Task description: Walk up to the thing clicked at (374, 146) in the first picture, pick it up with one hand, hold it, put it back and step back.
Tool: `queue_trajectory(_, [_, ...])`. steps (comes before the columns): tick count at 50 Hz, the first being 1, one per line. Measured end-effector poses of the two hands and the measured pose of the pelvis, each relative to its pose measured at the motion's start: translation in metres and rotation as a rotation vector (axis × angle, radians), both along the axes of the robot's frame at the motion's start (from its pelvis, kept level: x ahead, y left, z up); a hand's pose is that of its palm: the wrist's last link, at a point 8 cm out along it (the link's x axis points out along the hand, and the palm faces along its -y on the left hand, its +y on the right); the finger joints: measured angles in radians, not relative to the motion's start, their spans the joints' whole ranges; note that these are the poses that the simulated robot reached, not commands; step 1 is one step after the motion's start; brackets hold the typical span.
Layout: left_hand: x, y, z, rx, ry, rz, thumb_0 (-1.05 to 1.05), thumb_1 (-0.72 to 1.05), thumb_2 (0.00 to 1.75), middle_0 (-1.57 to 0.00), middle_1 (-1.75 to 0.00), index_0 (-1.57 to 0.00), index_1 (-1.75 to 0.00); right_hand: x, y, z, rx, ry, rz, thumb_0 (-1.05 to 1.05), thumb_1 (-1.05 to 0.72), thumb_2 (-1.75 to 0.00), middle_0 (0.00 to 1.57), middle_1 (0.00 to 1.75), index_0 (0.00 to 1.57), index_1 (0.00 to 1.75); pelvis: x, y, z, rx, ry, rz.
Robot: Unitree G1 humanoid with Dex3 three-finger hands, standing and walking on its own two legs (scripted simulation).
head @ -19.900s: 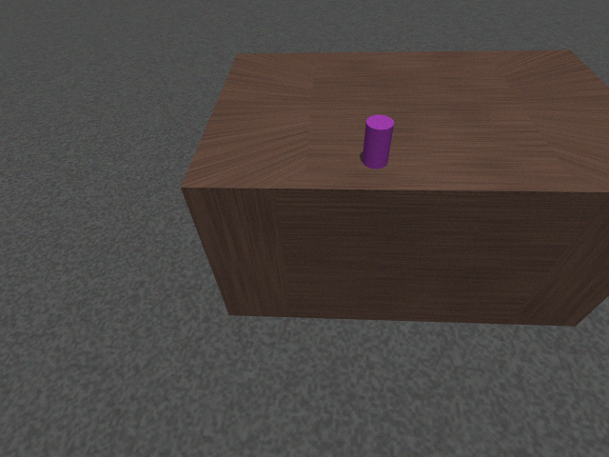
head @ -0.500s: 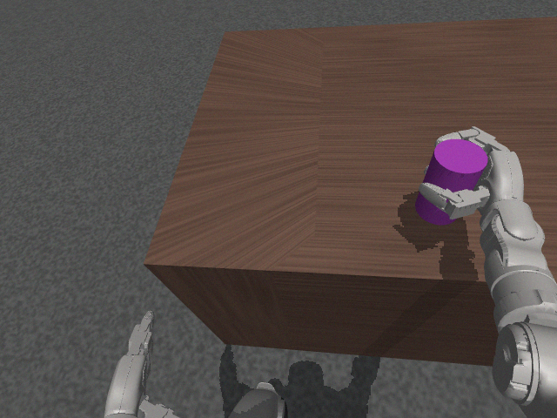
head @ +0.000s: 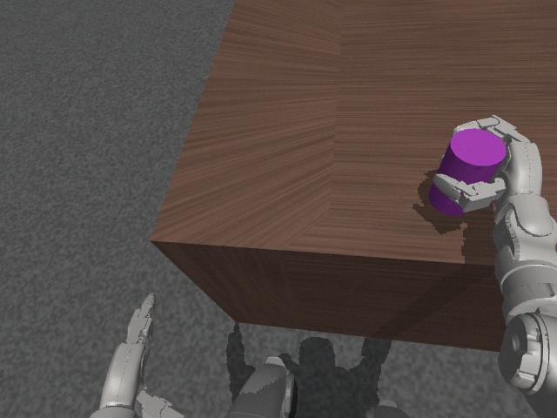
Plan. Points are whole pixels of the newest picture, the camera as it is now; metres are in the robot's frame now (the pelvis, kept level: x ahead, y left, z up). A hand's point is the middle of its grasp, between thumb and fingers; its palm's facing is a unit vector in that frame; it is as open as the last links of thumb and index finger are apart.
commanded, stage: lower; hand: right
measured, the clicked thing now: (462, 175) +0.48 -0.16 +0.03
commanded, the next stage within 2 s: loosen in 0.38 s
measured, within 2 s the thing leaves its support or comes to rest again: rests again in 0.26 s
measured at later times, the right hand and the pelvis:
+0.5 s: hand (460, 174) +0.49 -0.16 +0.02, palm faces +0.01 +1.00 +0.04, open 9.7 cm; pelvis -0.01 +0.00 -0.02, yaw +0 degrees
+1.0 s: hand (462, 171) +0.49 -0.16 +0.02, palm faces +0.01 +1.00 +0.02, open 12.0 cm; pelvis -0.01 -0.01 -0.02, yaw +0 degrees
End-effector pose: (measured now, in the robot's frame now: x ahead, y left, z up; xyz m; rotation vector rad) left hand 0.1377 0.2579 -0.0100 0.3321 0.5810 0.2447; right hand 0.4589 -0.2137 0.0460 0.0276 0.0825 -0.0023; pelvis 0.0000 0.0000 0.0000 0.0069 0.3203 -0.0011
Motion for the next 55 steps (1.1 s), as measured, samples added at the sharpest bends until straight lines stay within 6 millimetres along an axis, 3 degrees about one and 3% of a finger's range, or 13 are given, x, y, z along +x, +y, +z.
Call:
queue_trajectory(20, [-0.006,0.002,0.0,0.042,-0.02,-0.012,-0.02,-0.53,0.05,-0.06,-0.04,-0.05,-0.04,0.004,0.001,-0.024,0.002,0.009,0.0,0.0,0.43,-1.16,0.74,1.13,0.76,1.14,-0.007,0.001,-0.015,0.007,0.032,-0.004])
queue_trajectory(31, [-0.005,-0.007,-0.004,0.043,-0.025,-0.028,-0.02,-0.52,0.04,-0.06,-0.04,-0.06,-0.03,0.006,-0.002,-0.025,-0.006,-0.02,0.0,0.0,0.43,-1.14,0.77,1.09,0.79,1.09,-0.009,-0.003,-0.021,0.013,0.046,-0.006])
queue_trajectory(44, [-0.007,-0.007,-0.004,0.047,-0.019,-0.023,-0.02,-0.52,0.04,-0.06,-0.05,-0.07,-0.04,0.009,-0.004,-0.024,-0.001,-0.024,-0.006,-0.01,0.46,-0.7,0.89,0.85,0.91,0.85,-0.008,-0.006,-0.022,0.015,0.049,-0.007])
queue_trajectory(55, [-0.004,-0.007,-0.003,0.036,-0.02,-0.027,-0.02,-0.55,0.07,-0.07,-0.05,-0.06,-0.05,0.009,-0.004,-0.023,-0.005,-0.011,-0.012,-0.01,0.56,-0.39,0.66,0.57,0.68,0.57,-0.005,-0.004,-0.021,0.013,0.047,-0.008])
